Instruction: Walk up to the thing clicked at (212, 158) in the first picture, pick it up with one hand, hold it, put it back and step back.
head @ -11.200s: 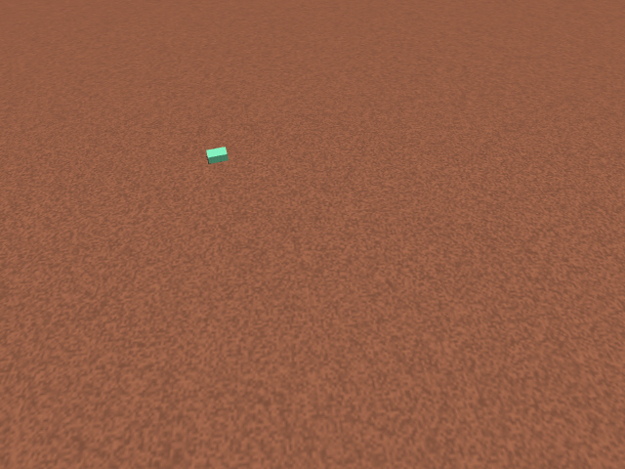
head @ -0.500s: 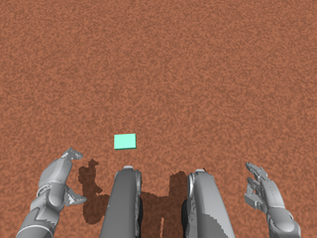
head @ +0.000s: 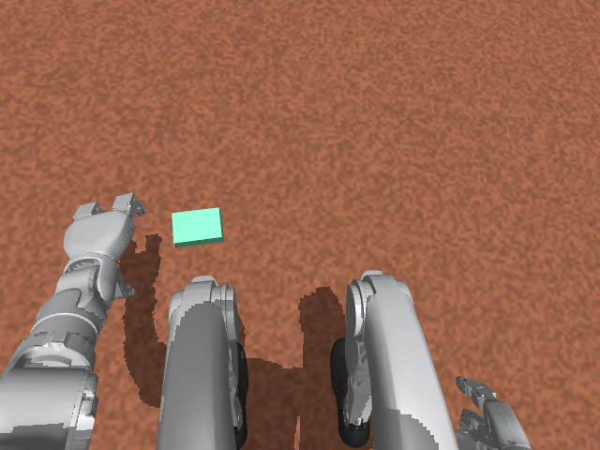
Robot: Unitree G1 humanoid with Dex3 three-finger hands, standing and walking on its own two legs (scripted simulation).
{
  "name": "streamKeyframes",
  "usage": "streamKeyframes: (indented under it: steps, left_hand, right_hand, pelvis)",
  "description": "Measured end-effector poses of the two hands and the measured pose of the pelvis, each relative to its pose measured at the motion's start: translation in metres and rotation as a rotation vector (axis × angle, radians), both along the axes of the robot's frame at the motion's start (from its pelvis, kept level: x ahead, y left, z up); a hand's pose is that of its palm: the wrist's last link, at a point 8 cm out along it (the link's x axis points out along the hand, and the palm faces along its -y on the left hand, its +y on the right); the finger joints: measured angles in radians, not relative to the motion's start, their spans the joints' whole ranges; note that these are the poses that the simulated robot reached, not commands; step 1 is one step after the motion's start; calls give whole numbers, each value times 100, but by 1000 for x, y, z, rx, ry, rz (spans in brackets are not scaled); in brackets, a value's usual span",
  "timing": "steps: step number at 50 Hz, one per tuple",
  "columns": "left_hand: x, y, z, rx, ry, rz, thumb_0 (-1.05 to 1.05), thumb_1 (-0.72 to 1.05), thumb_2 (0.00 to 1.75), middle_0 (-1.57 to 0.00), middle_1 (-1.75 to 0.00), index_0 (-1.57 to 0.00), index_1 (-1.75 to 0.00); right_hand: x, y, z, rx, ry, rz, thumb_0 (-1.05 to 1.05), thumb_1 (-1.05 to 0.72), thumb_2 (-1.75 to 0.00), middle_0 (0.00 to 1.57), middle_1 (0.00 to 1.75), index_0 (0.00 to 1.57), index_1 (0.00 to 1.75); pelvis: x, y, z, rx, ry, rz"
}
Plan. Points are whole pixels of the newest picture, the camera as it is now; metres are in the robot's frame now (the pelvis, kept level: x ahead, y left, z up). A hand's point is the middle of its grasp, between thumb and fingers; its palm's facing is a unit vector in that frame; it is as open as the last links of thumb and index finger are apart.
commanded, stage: rise first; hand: left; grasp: from above
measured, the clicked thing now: (198, 227) +0.48 +0.21 -0.38
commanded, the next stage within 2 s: none
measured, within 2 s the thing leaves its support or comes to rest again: neither
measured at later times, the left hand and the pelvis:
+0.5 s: hand (140, 243) +0.40 +0.27 -0.22, palm faces -0.47 -0.05 -0.88, open 13.4 cm; pelvis +0.01 +0.00 -0.05, yaw -1 degrees
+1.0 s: hand (151, 238) +0.42 +0.26 -0.25, palm faces -0.46 -0.06 -0.89, open 13.0 cm; pelvis +0.02 +0.00 -0.06, yaw -3 degrees
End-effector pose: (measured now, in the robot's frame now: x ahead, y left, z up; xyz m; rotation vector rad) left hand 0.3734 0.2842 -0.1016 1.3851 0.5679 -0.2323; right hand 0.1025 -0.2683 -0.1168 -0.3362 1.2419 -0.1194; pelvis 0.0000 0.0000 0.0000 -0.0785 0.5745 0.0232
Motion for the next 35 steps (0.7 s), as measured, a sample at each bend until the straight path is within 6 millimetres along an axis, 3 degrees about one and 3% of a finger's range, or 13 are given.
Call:
streamKeyframes:
  steps: [7, 16, 25, 35]
  left_hand:
    - [15, -4, -24, 41, -10, -57, -1, -47, 98, -17, -91, -15, -92]
    - [29, -8, -48, 83, -20, -97, -1, -43, 95, -18, -88, -17, -89]
    - [38, -13, -63, 94, -30, -126, 0, -40, 91, -21, -87, -21, -86]
    - [46, -15, -79, 91, -35, -123, 0, -38, 89, -23, -86, -23, -85]
  right_hand:
    - [-11, -7, -8, -31, 44, 8, 1, -90, -90, 20, 30, 20, 30]
    - [-8, -6, -32, -16, 71, 24, 0, -90, -90, 20, 30, 20, 30]
    - [-5, 2, -52, 20, 87, 35, 0, -91, -90, 20, 30, 20, 30]
    - [-10, 0, -60, 15, 118, 34, 0, -91, -90, 20, 30, 20, 30]
  pelvis:
    - [1, 1, -16, -9, 12, -3]
    - [4, 0, -35, -8, 20, -11]
    - [6, -2, -48, -6, 20, -22]
    - [11, -2, -58, -7, 26, -30]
